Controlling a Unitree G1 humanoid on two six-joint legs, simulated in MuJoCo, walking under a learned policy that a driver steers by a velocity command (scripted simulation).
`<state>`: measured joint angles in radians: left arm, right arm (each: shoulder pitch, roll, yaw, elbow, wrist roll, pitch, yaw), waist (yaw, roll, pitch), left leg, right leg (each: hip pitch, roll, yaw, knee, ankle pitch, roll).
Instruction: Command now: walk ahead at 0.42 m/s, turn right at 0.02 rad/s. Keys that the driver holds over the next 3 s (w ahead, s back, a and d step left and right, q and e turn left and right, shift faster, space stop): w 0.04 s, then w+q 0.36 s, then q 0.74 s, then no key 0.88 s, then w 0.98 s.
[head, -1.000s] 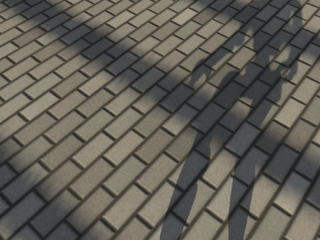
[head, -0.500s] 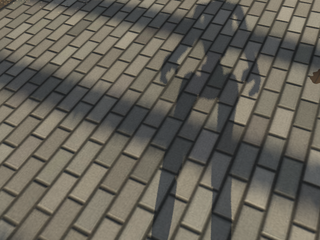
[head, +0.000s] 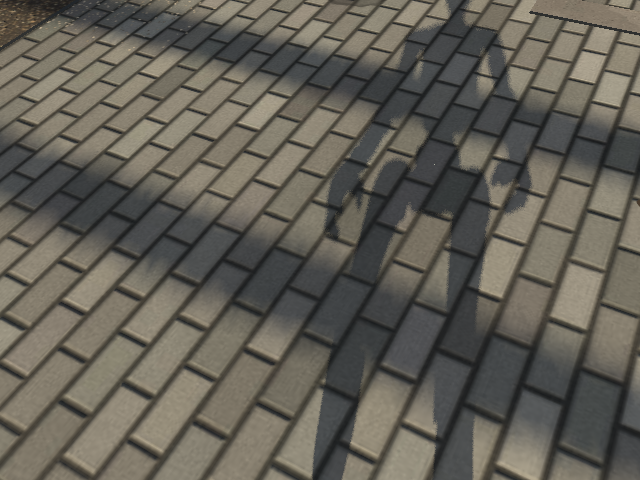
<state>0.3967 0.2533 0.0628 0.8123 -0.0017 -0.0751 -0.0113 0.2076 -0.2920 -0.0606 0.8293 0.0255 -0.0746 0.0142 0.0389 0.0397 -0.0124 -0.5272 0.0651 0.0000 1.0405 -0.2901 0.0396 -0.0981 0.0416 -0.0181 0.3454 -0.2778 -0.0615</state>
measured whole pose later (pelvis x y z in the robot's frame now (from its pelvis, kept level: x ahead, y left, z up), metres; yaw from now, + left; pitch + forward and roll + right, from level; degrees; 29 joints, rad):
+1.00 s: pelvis +0.43 +0.06 -0.01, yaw +30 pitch +1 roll +0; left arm 0.12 0.24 0.04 0.67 0.03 -0.01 0.04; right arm 0.20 -0.33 -0.08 0.66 0.02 0.07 -0.03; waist 0.00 0.03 0.07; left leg -0.53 0.01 -0.04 1.07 -0.42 -0.09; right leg -0.35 -0.02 -0.06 0.44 -0.11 -0.03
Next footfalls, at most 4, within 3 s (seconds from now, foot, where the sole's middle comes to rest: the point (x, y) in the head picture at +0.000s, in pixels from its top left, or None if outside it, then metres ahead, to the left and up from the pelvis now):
0.30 left None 0.34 0.15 -0.78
0.74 right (357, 448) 0.58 0.02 -0.78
1.18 left None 0.39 0.20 -0.78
1.56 right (355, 467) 0.54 0.02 -0.78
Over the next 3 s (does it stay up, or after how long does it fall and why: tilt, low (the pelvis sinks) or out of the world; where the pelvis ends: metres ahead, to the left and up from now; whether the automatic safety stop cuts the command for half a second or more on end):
stays up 0.70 0.37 0.00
